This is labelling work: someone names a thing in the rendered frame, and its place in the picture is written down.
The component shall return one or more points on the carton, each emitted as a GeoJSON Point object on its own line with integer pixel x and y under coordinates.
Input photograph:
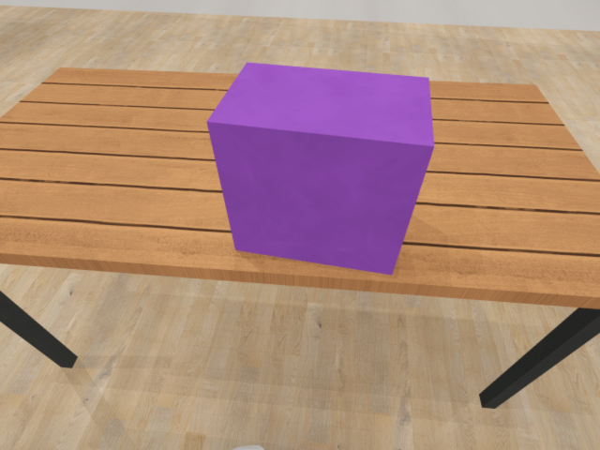
{"type": "Point", "coordinates": [322, 165]}

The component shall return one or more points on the table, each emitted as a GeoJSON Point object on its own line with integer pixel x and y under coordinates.
{"type": "Point", "coordinates": [113, 170]}

